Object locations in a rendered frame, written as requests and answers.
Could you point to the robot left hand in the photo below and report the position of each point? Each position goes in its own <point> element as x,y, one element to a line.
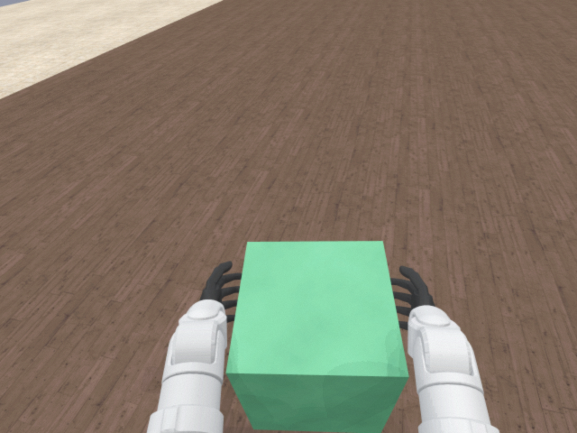
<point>216,281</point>

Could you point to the robot right forearm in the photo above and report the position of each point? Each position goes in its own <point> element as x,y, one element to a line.
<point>447,376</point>

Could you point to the robot left forearm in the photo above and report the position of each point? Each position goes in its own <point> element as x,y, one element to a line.
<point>193,374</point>

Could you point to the carton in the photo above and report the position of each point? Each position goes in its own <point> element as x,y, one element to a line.
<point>316,344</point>

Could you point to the robot right hand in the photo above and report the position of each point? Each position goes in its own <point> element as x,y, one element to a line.
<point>418,289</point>

